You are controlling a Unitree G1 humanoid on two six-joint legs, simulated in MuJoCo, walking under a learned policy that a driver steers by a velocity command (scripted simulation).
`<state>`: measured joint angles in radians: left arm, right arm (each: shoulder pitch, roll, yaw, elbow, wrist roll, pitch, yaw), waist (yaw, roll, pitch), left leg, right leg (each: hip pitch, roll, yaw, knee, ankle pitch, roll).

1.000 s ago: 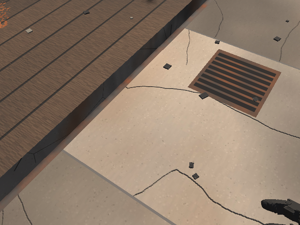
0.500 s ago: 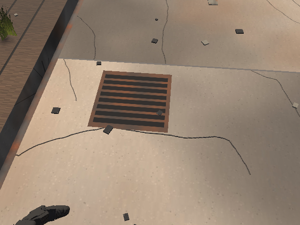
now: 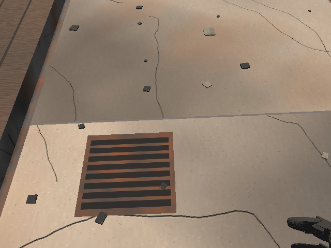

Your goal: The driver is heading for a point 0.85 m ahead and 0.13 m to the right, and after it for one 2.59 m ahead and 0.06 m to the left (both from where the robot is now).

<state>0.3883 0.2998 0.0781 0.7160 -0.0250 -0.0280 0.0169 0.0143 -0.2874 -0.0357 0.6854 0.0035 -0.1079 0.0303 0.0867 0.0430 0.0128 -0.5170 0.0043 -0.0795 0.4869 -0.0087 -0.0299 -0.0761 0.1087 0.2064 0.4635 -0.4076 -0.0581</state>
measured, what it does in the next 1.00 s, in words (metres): walks ahead, turning right: left foot, then right foot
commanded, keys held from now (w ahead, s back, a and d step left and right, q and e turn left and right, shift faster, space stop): w+e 0.56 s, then w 0.14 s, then w+q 0.30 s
